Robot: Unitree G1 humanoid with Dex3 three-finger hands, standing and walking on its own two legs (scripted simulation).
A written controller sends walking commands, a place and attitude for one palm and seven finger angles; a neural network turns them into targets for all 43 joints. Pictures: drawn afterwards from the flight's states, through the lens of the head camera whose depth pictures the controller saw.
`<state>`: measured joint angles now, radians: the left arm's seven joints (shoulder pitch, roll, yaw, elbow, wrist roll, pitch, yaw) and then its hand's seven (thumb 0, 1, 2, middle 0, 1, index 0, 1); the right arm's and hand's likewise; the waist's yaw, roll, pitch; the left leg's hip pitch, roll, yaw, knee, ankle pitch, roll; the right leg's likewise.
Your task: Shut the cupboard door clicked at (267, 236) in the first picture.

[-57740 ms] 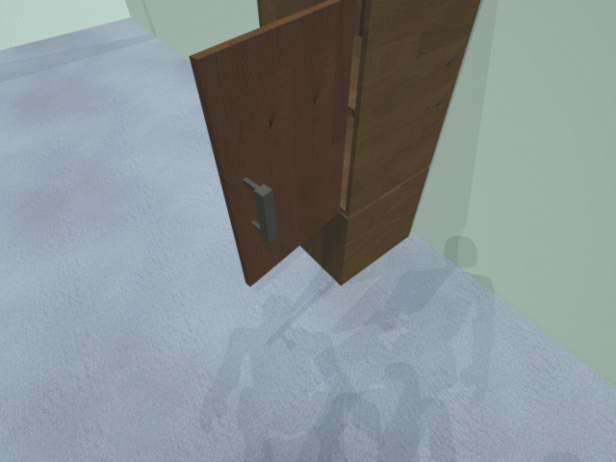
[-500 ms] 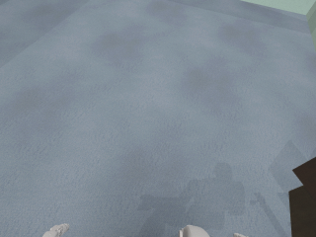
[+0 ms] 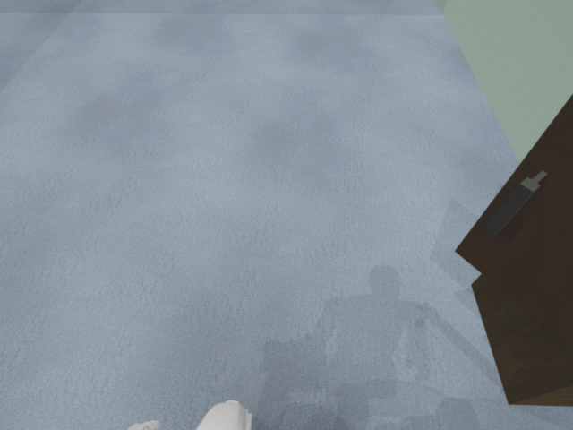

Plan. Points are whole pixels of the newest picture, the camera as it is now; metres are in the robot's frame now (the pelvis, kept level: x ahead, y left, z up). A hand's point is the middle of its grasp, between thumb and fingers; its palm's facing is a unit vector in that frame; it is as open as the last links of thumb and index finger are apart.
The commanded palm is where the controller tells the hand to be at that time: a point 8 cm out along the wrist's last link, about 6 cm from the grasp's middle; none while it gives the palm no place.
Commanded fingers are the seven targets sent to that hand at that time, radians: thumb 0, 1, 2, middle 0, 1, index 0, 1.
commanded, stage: turn to face it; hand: left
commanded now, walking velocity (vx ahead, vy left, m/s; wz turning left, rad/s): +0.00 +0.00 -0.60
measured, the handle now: (516, 202) +0.54 -0.42 -0.07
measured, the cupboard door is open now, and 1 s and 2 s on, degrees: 39 39 39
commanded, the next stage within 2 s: take the last steps up to it in 1.32 s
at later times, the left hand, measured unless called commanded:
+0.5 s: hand (157, 411) +0.16 +0.22 -0.16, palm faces -0.27 -0.93 -0.23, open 7.4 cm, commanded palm none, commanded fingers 0.00 0.90 0.90 -0.20 -0.30 -0.20 -0.30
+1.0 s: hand (220, 389) +0.20 +0.13 -0.17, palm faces -0.52 -0.83 -0.22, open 7.4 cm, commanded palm none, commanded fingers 0.00 0.90 0.90 -0.20 -0.30 -0.20 -0.30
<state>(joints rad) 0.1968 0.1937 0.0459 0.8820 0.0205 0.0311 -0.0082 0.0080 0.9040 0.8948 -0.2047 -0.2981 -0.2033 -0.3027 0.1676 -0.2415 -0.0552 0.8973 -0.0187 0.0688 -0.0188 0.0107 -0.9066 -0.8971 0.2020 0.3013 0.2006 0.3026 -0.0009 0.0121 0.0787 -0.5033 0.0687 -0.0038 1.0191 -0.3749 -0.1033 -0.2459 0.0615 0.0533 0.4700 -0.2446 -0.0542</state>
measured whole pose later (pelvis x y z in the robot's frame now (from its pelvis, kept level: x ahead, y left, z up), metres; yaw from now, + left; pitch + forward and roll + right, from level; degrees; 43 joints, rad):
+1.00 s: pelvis +0.02 +0.01 +0.00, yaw -34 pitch +2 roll +0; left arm 0.18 0.22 0.05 0.89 0.03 0.04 -0.01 0.01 0.90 0.89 -0.21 -0.30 -0.20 -0.30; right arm 0.16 -0.24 -0.05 0.88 -0.01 0.05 -0.02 0.01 -0.91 -0.90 0.20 0.30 0.20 0.30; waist 0.01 -0.02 0.07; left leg -0.40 0.04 0.02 0.77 -0.39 -0.09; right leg -0.28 0.05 0.10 0.52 -0.26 -0.01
